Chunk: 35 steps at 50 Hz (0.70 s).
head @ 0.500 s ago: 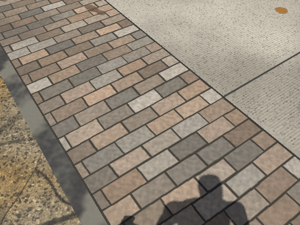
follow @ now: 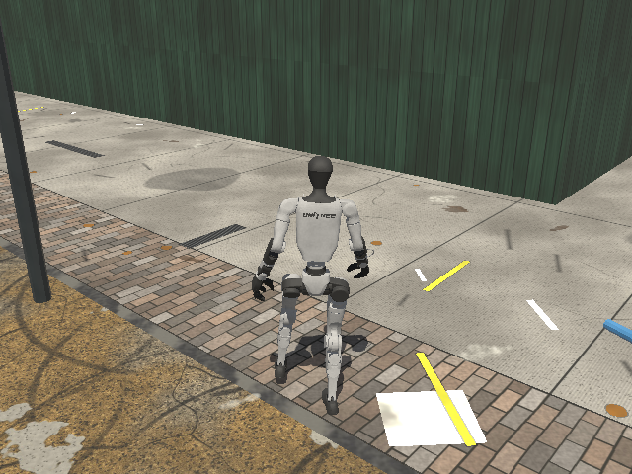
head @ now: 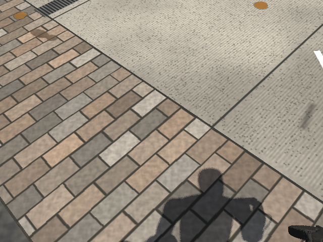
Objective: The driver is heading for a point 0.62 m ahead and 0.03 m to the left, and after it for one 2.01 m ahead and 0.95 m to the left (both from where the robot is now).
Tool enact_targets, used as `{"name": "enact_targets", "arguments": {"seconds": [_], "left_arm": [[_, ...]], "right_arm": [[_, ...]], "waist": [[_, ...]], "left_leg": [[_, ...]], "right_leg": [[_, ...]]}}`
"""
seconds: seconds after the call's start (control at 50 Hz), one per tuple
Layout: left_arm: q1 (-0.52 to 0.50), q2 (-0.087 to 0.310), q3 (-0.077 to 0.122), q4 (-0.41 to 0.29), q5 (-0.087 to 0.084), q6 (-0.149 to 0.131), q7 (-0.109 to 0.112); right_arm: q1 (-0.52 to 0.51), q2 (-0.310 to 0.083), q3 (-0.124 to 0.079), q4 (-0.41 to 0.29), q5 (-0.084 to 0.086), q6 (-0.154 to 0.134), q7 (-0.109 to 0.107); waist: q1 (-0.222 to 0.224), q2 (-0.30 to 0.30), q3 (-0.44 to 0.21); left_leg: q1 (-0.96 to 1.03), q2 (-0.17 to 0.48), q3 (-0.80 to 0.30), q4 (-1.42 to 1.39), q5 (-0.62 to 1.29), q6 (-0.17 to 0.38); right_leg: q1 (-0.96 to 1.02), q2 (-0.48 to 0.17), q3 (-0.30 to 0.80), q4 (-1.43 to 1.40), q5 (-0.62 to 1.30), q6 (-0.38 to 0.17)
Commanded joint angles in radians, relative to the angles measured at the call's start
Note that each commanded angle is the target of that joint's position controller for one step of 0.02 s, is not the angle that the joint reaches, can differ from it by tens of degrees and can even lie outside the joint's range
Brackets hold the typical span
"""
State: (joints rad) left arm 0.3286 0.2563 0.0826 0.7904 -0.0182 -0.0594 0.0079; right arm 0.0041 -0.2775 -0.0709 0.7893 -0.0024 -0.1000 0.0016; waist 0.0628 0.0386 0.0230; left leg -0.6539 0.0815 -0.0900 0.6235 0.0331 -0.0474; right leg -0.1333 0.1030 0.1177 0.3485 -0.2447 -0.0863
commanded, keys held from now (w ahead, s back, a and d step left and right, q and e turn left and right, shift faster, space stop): w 0.66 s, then w+q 0.34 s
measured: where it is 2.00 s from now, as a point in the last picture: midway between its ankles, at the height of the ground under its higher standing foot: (160, 118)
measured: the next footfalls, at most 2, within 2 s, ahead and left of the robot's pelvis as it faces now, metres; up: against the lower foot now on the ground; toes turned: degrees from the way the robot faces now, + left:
left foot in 0.14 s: +0.27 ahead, +0.14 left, +0.00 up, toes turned -4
right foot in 0.66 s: +0.54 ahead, -0.13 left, +0.00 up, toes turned -7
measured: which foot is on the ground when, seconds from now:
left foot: up 0.00-0.12, down 0.14-0.68, up 0.70-1.00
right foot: down 0.00-0.14, up 0.16-0.64, down 0.66-1.00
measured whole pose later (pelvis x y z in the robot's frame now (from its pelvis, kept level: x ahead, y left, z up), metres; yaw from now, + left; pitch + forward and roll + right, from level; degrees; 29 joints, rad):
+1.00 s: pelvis +0.55 -0.04 +0.00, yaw +2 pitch +1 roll -2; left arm 0.33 0.26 0.07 0.84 0.02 -0.10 0.00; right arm 0.17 -0.30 -0.07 0.81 0.02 -0.04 0.01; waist 0.05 0.05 0.01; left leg -0.72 0.11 -0.09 0.89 -0.02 0.00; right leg -0.04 0.04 -0.17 0.23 -0.21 -0.05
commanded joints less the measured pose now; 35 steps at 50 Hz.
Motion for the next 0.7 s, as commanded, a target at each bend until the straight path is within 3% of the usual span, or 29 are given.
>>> {"name": "enact_targets", "arguments": {"seconds": [0.02, 0.06, 0.1, 0.12, 0.14, 0.16, 0.18, 0.2, 0.22, 0.24, 0.26, 0.28, 0.32, 0.38, 0.48, 0.54, 0.58, 0.62, 0.64, 0.66, 0.68, 0.7], "left_arm": [[0.033, 0.152, 0.037, -0.039, -0.003, -0.01, 0.007], [0.054, 0.144, 0.034, -0.028, -0.001, -0.006, 0.01], [0.049, 0.154, 0.036, -0.026, 0.005, 0.002, 0.013], [0.034, 0.147, 0.031, -0.033, 0.005, 0.005, 0.013], [0.018, 0.115, 0.018, -0.047, 0.01, 0.003, 0.009], [0.073, 0.073, 0.0, -0.064, 0.028, -0.002, 0.011], [0.207, 0.034, -0.011, -0.057, -0.011, -0.016, 0.007], [0.132, 0.134, 0.004, -0.047, -0.024, -0.021, 0.008], [0.004, 0.164, 0.01, -0.074, -0.019, -0.022, 0.006], [-0.058, 0.151, 0.007, -0.09, -0.004, -0.023, 0.006], [-0.079, 0.138, 0.01, -0.099, 0.01, -0.024, 0.004], [-0.064, 0.123, 0.01, -0.1, 0.01, -0.022, 0.002], [-0.045, 0.09, 0.004, -0.097, 0.007, -0.017, 0.0], [-0.128, 0.067, -0.008, -0.13, 0.015, -0.016, 0.002], [-0.278, 0.042, -0.024, -0.162, 0.007, -0.025, -0.015], [-0.36, 0.048, -0.025, -0.191, -0.002, -0.031, -0.031], [-0.388, 0.061, -0.023, -0.21, -0.004, -0.036, -0.043], [-0.341, 0.091, -0.011, -0.205, -0.001, -0.041, -0.049], [-0.248, 0.117, 0.004, -0.179, 0.004, -0.042, -0.046], [-0.093, 0.167, 0.028, -0.133, 0.01, -0.04, -0.037], [0.097, 0.248, 0.049, -0.105, 0.026, -0.035, -0.023], [0.107, 0.286, 0.051, -0.092, 0.025, -0.03, -0.03]], "right_arm": [[-0.099, -0.068, -0.006, -0.084, 0.009, -0.023, 0.017], [-0.097, -0.089, -0.009, -0.091, 0.008, -0.034, 0.028], [-0.05, -0.11, -0.016, -0.085, 0.008, -0.043, 0.032], [0.031, -0.129, -0.027, -0.062, 0.003, -0.048, 0.029], [0.162, -0.167, -0.041, -0.036, -0.012, -0.053, 0.025], [0.325, -0.237, -0.057, -0.018, -0.02, -0.051, 0.023], [0.406, -0.265, -0.07, 0.037, -0.01, -0.038, 0.036], [0.38, -0.168, -0.045, 0.024, 0.021, -0.034, 0.038], [0.31, -0.12, -0.03, 0.009, 0.02, -0.025, 0.033], [0.252, -0.107, -0.02, -0.003, 0.006, -0.017, 0.031], [0.22, -0.089, -0.012, -0.006, -0.003, -0.014, 0.03], [0.21, -0.079, -0.006, -0.005, -0.011, -0.016, 0.028], [0.227, -0.084, -0.006, 0.009, -0.003, -0.02, 0.025], [0.263, -0.133, -0.017, 0.027, 0.007, -0.018, 0.013], [0.335, -0.151, -0.017, 0.053, 0.022, 0.0, 0.005], [0.391, -0.157, -0.015, 0.076, 0.025, 0.014, 0.005], [0.404, -0.167, -0.018, 0.087, 0.027, 0.026, 0.002], [0.389, -0.187, -0.024, 0.088, 0.028, 0.037, -0.003], [0.368, -0.192, -0.024, 0.085, 0.031, 0.041, -0.006], [0.362, -0.172, -0.016, 0.077, 0.026, 0.042, -0.008], [0.364, -0.111, 0.009, 0.044, -0.004, 0.036, -0.009], [0.49, -0.009, 0.039, 0.039, 0.011, 0.014, 0.0]], "waist": [[0.015, -0.136, -0.015], [0.012, -0.146, -0.013], [-0.018, -0.175, -0.016], [-0.063, -0.176, -0.05], [-0.124, -0.148, -0.155], [-0.154, 0.012, -0.313], [-0.107, 0.332, -0.379], [-0.142, 0.176, -0.262], [-0.153, 0.073, -0.134], [-0.128, 0.004, -0.068], [-0.103, 0.001, -0.031], [-0.079, 0.031, -0.035], [-0.066, 0.058, -0.045], [-0.08, 0.031, -0.03], [-0.134, 0.031, -0.003], [-0.161, 0.035, 0.023], [-0.155, 0.045, 0.034], [-0.11, 0.063, 0.005], [-0.051, 0.063, -0.05], [0.018, 0.044, -0.154], [0.081, -0.093, -0.314], [0.008, -0.349, -0.428]], "left_leg": [[0.118, -0.049, 0.044, -0.091, 0.081, 0.012], [0.118, -0.05, 0.042, -0.125, 0.019, 0.037], [0.171, -0.063, 0.064, -0.149, -0.072, 0.071], [0.28, -0.084, 0.089, -0.184, -0.077, 0.098], [0.488, -0.022, 0.035, -0.15, -0.044, 0.148], [0.797, 0.158, -0.202, -0.115, -0.031, 0.238], [1.017, 0.32, -0.66, -0.282, -0.301, 0.378], [0.963, 0.299, -0.675, -0.333, -0.532, 0.339], [0.828, 0.261, -0.516, -0.344, -0.519, 0.293], [0.691, 0.22, -0.405, -0.365, -0.408, 0.276], [0.602, 0.186, -0.334, -0.388, -0.316, 0.273], [0.552, 0.158, -0.28, -0.407, -0.245, 0.265], [0.523, 0.137, -0.207, -0.438, -0.143, 0.275], [0.526, 0.142, -0.131, -0.473, -0.014, 0.288], [0.534, 0.092, -0.004, -0.474, 0.025, 0.241], [0.597, 0.127, -0.014, -0.449, 0.016, 0.237], [0.661, 0.16, -0.027, -0.414, 0.058, 0.227], [0.7, 0.172, -0.021, -0.339, 0.215, 0.206], [0.69, 0.147, 0.012, -0.234, 0.373, 0.187], [0.612, 0.098, 0.053, -0.052, 0.409, 0.158], [0.374, 0.032, 0.09, 0.282, 0.082, 0.119], [0.012, -0.124, 0.051, 0.577, -0.605, 0.077]], "right_leg": [[-0.053, -0.233, 0.16, -0.071, 0.161, -0.131], [0.021, -0.268, 0.202, -0.021, 0.18, -0.124], [0.068, -0.286, 0.227, 0.035, 0.277, -0.108], [0.072, -0.254, 0.21, 0.112, 0.408, -0.089], [0.015, -0.199, 0.165, 0.29, 0.455, -0.059], [-0.189, -0.102, 0.08, 0.603, 0.201, -0.009], [-0.518, 0.008, 0.037, 0.88, -0.337, 0.049], [-0.643, -0.053, 0.093, 0.977, -0.317, 0.045], [-0.676, -0.096, 0.06, 0.974, -0.22, 0.039], [-0.642, -0.139, 0.018, 0.93, -0.147, 0.039], [-0.609, -0.173, 0.005, 0.862, -0.097, 0.04], [-0.555, -0.198, -0.002, 0.818, -0.067, 0.041], [-0.526, -0.212, -0.029, 0.748, -0.054, 0.052], [-0.572, -0.228, -0.055, 0.594, 0.052, 0.082], [-0.494, -0.189, -0.104, 0.301, 0.294, 0.091], [-0.489, -0.167, -0.115, 0.222, 0.297, 0.081], [-0.494, -0.156, -0.117, 0.183, 0.233, 0.058], [-0.403, -0.131, -0.131, 0.145, 0.168, 0.027], [-0.262, -0.103, -0.158, 0.111, 0.178, 0.003], [-0.023, -0.114, -0.147, 0.122, 0.21, -0.032], [0.303, -0.336, 0.097, 0.165, 0.265, -0.106], [0.559, -0.531, 0.534, 0.049, 0.063, -0.244]]}}
Keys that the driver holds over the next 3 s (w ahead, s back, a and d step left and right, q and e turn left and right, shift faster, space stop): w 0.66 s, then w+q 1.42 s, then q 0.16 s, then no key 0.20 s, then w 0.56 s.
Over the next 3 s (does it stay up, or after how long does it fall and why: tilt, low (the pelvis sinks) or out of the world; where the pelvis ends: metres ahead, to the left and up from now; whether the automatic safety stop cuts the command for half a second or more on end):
stays up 1.35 0.40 0.00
